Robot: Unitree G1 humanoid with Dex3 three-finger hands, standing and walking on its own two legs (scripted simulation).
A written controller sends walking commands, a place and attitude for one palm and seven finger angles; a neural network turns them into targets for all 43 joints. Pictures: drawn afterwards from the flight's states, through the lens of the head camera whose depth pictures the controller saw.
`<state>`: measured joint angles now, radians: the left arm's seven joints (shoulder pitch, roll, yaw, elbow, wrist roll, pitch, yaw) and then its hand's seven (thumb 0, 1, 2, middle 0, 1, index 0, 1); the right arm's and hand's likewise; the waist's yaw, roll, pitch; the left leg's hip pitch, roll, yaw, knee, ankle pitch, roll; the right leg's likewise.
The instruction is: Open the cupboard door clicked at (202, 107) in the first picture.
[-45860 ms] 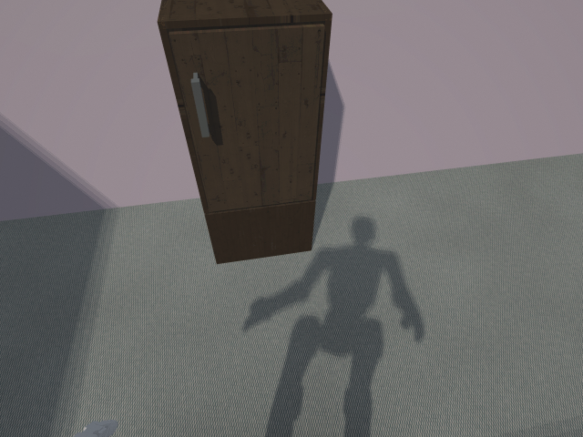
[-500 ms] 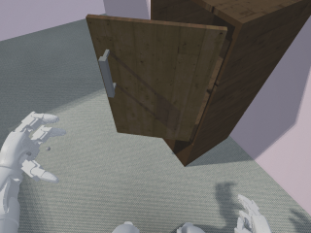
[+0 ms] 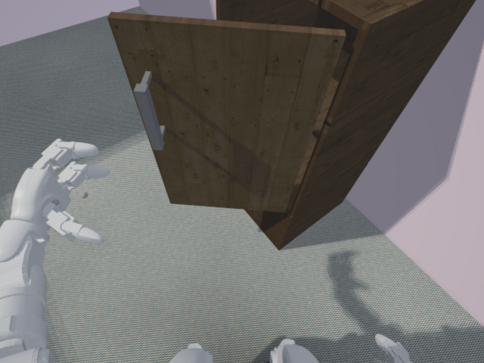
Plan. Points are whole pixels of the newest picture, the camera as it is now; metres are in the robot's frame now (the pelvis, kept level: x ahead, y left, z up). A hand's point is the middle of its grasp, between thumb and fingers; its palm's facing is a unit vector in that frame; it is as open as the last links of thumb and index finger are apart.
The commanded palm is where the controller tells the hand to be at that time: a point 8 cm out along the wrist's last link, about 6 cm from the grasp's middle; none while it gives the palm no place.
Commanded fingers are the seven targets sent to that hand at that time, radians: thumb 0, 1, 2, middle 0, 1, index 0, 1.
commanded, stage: move the hooked fingers beside the handle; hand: left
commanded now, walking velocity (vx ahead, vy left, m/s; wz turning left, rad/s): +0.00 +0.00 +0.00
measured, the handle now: (153, 113) +0.56 +0.18 +0.05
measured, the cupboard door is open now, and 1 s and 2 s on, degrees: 49 49 49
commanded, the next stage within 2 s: slide the fingers in behind the handle in 1.78 s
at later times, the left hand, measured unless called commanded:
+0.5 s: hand (99, 162) +0.42 +0.25 +0.06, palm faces -0.06 -1.00 -0.02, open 14.0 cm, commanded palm +0.41 +0.30 +0.06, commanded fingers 0.00 -0.50 0.30 -0.30 -1.20 -0.30 -1.20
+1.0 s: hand (113, 128) +0.50 +0.24 +0.06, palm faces -0.07 -1.00 -0.03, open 14.0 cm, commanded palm +0.49 +0.29 +0.05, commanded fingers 0.00 -0.50 0.30 -0.30 -1.20 -0.30 -1.20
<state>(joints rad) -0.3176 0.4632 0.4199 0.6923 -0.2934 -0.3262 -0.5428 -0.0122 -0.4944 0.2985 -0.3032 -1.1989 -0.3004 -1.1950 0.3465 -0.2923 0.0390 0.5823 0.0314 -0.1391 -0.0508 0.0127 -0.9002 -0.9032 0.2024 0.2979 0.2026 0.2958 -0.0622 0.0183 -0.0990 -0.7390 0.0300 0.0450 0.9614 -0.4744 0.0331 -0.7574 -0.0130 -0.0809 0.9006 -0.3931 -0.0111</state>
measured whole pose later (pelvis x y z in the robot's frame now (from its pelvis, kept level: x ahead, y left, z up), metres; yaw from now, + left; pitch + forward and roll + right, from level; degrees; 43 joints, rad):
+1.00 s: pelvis -0.01 +0.00 -0.03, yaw -2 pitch +23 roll -4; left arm -0.95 0.74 0.50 1.23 -0.10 -0.34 -0.50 -0.01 -0.49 0.30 -0.30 -1.20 -0.30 -1.20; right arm 0.40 -0.31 0.07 0.60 0.00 0.04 -0.03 0.01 -0.90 -0.90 0.20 0.30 0.20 0.30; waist -0.20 0.02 -0.08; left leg -1.01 0.06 0.03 1.11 -0.50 0.04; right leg -1.02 0.01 -0.09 1.00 -0.39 -0.01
